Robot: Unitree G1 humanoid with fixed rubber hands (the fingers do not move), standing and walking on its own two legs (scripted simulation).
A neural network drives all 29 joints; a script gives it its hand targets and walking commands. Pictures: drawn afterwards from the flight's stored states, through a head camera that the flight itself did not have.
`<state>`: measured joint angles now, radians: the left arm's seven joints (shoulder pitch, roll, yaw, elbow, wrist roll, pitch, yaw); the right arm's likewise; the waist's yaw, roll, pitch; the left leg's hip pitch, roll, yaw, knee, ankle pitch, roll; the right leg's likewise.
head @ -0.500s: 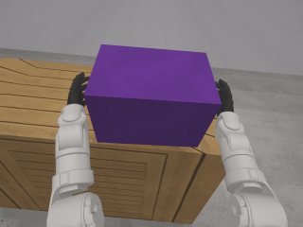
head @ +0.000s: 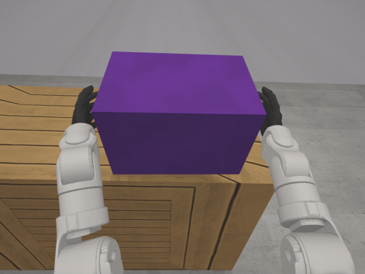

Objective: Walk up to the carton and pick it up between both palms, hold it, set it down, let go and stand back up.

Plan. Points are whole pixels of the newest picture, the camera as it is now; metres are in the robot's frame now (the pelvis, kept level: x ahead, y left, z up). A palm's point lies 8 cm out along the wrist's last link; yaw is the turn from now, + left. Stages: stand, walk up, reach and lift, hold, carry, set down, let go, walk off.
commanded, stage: reach and lift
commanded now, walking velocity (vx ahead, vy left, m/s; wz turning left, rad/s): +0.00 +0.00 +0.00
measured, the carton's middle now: (178, 115) +0.42 +0.01 +0.17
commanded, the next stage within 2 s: hold in 0.48 s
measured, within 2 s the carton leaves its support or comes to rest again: neither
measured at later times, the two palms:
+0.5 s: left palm (78, 117) +0.35 +0.20 +0.22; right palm (273, 117) +0.35 -0.18 +0.22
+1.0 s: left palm (69, 116) +0.34 +0.22 +0.23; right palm (272, 107) +0.35 -0.17 +0.24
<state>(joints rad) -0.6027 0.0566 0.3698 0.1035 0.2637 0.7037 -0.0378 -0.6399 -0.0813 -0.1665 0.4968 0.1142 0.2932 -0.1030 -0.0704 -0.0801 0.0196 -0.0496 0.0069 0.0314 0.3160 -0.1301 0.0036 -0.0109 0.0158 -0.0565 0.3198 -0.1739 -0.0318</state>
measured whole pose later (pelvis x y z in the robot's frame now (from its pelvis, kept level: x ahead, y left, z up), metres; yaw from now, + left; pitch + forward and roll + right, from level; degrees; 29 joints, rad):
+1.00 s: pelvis -0.01 +0.00 +0.00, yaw +1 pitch -7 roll +0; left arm -0.67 0.10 0.42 0.09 0.26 0.84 -0.07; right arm -0.75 -0.11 -0.13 0.45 0.17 0.49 -0.12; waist -0.08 -0.05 -0.04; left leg -0.08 0.01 0.02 0.32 -0.12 0.00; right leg -0.03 0.02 -0.07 0.31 -0.16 -0.04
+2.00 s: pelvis +0.00 +0.00 +0.00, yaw +1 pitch -6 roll +0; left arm -0.67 0.11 0.41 0.08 0.24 0.88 -0.06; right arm -0.79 -0.15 -0.11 0.46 0.22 0.55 -0.13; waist -0.08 -0.04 -0.07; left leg -0.10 0.01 0.01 0.32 -0.12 0.00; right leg -0.04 0.03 -0.07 0.29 -0.15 -0.04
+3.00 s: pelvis -0.01 +0.00 +0.00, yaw +1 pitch -6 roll +0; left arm -0.68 0.11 0.41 0.11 0.24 0.87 -0.06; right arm -0.80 -0.15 -0.11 0.49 0.22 0.55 -0.13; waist -0.08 -0.04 -0.07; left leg -0.11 0.01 0.00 0.32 -0.11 0.00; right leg -0.05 0.03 -0.06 0.29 -0.15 -0.03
